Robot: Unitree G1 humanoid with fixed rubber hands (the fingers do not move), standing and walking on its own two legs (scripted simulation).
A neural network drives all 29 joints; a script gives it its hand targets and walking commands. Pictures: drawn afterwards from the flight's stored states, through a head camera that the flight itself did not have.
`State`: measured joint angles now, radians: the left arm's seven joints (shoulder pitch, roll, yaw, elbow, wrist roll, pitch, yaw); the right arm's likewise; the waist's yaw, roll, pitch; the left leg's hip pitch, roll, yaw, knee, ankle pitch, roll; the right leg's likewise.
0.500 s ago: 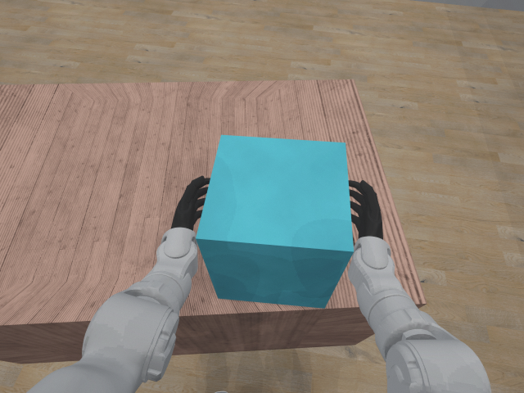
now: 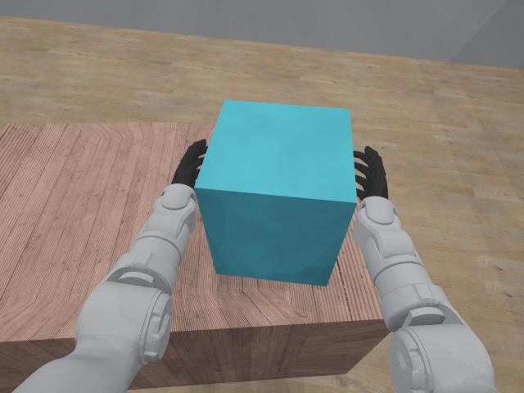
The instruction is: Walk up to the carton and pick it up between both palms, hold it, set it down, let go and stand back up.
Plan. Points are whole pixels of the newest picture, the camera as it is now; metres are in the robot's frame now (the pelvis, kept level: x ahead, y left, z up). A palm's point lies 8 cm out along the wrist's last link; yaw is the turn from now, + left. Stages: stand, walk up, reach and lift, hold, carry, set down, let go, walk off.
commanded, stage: reach and lift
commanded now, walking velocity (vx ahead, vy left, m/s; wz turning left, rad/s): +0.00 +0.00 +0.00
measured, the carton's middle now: (277, 197) +0.44 -0.03 +0.04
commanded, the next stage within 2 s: none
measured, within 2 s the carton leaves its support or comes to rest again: neither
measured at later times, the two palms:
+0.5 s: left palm (173, 207) +0.38 +0.13 +0.09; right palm (372, 205) +0.36 -0.16 +0.10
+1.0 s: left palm (172, 189) +0.38 +0.13 +0.14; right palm (385, 172) +0.38 -0.17 +0.16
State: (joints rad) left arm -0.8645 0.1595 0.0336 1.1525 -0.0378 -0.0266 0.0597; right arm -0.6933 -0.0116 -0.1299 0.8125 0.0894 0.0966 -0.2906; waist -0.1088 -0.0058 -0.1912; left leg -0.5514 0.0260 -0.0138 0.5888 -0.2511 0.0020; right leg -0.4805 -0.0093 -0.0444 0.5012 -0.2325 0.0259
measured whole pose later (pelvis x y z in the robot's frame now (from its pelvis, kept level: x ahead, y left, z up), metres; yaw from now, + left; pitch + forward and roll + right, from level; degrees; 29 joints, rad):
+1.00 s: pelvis +0.01 -0.02 +0.02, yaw +0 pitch +0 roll -1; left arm -0.48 0.01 0.18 0.35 0.09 0.44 0.11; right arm -0.62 -0.12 0.10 0.57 0.25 0.30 -0.27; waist -0.07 -0.01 -0.08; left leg -0.19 0.04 -0.01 0.38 -0.20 -0.02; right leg -0.12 0.01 -0.05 0.30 -0.18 0.00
